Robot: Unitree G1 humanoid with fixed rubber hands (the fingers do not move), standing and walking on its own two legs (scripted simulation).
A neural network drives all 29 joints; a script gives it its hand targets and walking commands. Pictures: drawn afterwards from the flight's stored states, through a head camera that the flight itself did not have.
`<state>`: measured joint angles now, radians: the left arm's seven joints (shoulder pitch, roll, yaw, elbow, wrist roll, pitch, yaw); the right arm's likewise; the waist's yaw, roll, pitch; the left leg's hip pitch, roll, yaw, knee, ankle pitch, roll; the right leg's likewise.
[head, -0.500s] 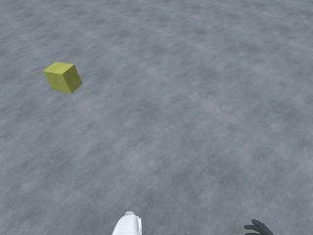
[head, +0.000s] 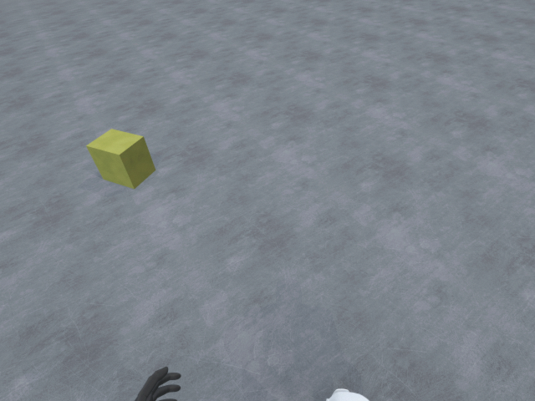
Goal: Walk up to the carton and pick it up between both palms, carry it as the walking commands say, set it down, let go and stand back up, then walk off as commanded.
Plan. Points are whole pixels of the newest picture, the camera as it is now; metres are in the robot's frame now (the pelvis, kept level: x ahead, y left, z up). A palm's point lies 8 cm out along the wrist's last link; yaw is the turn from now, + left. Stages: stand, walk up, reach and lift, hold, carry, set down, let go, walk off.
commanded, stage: walk up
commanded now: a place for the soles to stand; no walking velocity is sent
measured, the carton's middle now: (122, 158) +1.69 +0.86 -0.65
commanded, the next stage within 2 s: none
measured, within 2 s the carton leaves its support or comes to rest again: neither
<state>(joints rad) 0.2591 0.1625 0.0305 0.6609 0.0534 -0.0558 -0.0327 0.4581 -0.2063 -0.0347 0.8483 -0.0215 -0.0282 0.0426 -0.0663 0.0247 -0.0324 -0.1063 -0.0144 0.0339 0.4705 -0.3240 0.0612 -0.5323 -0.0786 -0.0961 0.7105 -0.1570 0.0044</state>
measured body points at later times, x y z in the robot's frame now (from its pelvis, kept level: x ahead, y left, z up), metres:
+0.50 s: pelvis +0.27 +0.05 -0.01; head +0.28 +0.04 +0.44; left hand +0.15 +0.28 -0.14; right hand +0.47 -0.14 -0.12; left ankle +0.43 +0.19 -0.71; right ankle +0.17 -0.13 -0.74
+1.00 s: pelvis +0.50 +0.14 +0.00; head +0.49 +0.15 +0.45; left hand +0.61 +0.38 -0.12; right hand +0.47 -0.10 -0.13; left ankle +0.43 +0.18 -0.74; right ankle +0.69 +0.03 -0.69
